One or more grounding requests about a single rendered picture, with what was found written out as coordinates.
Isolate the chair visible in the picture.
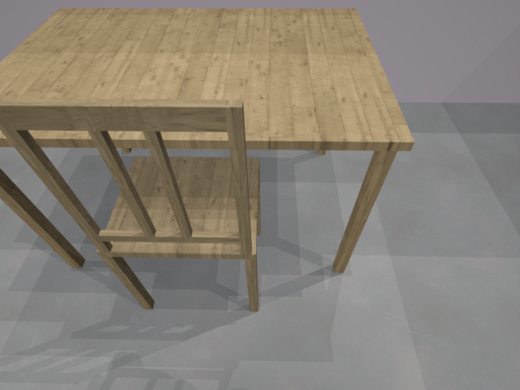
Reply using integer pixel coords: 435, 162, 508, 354
0, 98, 261, 312

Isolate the table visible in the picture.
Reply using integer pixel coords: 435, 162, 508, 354
0, 8, 414, 273

